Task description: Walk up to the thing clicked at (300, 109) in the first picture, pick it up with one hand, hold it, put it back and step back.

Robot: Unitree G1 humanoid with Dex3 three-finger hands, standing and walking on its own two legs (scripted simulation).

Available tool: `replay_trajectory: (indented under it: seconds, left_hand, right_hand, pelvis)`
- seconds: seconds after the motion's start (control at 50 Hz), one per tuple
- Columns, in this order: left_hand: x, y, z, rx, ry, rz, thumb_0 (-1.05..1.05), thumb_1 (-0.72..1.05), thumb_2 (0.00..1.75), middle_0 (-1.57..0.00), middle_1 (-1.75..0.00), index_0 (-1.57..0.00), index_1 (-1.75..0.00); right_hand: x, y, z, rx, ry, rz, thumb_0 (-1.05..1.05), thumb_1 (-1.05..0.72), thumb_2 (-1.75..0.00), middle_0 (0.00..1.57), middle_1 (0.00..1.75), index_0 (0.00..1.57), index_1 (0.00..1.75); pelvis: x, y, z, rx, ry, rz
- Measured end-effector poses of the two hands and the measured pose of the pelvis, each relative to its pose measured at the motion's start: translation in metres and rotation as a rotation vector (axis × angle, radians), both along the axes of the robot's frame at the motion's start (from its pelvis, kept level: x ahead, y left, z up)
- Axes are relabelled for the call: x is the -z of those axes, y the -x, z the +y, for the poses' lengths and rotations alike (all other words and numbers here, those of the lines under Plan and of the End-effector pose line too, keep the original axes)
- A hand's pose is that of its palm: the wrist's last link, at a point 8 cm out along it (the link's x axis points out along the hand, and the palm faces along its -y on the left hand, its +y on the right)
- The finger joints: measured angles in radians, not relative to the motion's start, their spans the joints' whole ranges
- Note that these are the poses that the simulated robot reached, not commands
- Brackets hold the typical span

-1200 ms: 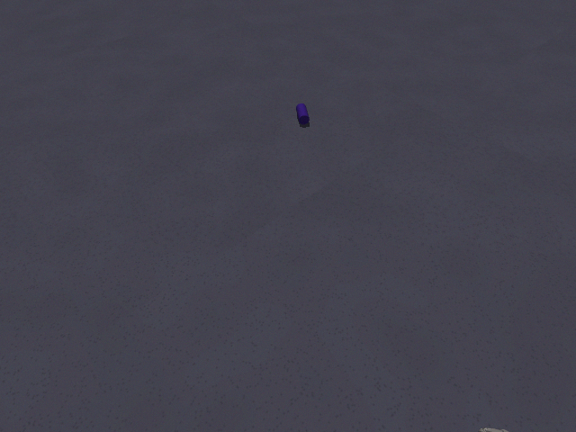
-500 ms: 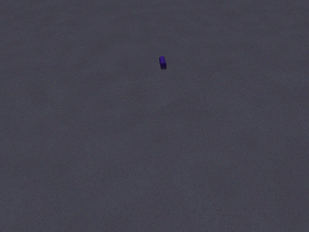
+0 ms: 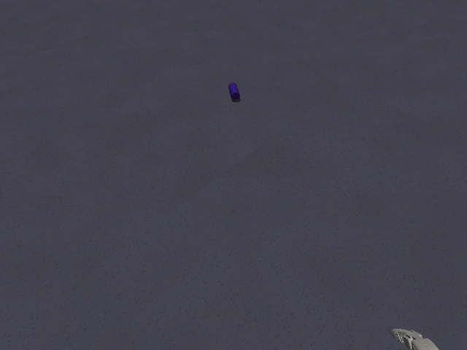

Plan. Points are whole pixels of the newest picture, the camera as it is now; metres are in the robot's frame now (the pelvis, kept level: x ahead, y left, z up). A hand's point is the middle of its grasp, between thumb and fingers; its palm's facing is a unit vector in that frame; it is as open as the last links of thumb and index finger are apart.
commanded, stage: walk up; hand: left
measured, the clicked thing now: (234, 91) +1.92 +0.04 -0.75
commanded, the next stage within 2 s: none
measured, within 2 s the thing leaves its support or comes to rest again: neither
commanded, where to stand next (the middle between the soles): +1.54 +0.36 m, yaw -79 degrees
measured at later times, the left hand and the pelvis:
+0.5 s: hand (145, 253) +0.33 +0.24 -0.12, palm faces -0.30 -0.80 -0.52, open 7.4 cm; pelvis +0.18 -0.03 -0.02, yaw -22 degrees
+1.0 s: hand (182, 130) +0.77 +0.20 -0.13, palm faces -0.62 -0.59 -0.52, open 7.4 cm; pelvis +0.49 +0.03 -0.01, yaw -39 degrees
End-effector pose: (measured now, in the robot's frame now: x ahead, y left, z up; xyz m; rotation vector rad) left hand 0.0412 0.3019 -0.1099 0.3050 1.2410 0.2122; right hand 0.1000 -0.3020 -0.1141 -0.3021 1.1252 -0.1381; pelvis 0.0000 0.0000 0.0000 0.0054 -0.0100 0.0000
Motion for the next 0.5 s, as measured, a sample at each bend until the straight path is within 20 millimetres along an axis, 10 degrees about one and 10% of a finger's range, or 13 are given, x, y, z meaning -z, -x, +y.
replay_trajectory:
  seconds: [0.12,0.3,0.38,0.5]
  left_hand:
    - [-0.006,-0.046,0.018,0.145,-0.065,0.080,0.01,0.90,0.89,-0.20,-0.30,-0.21,-0.30]
    - [-0.034,-0.218,-0.001,0.344,-0.160,-0.136,0.01,0.90,0.89,-0.20,-0.30,-0.21,-0.30]
    - [-0.032,-0.267,-0.016,0.368,-0.202,-0.250,0.01,0.90,0.89,-0.20,-0.30,-0.21,-0.30]
    - [-0.033,-0.297,-0.029,0.406,-0.172,-0.162,0.00,0.90,0.89,-0.20,-0.30,-0.21,-0.30]
  right_hand:
    - [-0.008,0.009,-0.022,0.142,0.021,-0.135,0.00,-0.90,-0.90,0.20,0.30,0.20,0.30]
    - [0.020,0.032,-0.067,0.301,0.030,-0.034,0.00,-0.90,-0.90,0.20,0.30,0.20,0.30]
    - [0.036,0.004,-0.080,0.316,0.025,-0.008,0.01,-0.90,-0.90,0.20,0.30,0.20,0.30]
    - [0.011,-0.087,-0.070,0.293,-0.011,-0.157,0.01,-0.91,-0.90,0.19,0.30,0.20,0.30]
  pelvis:
    - [0.006,-0.019,0.007,0.132,-0.008,0.023]
    - [0.024,-0.091,-0.022,0.262,-0.011,-0.017]
    - [0.039,-0.122,-0.034,0.301,0.039,-0.029]
    - [0.020,-0.181,-0.029,0.380,0.062,-0.045]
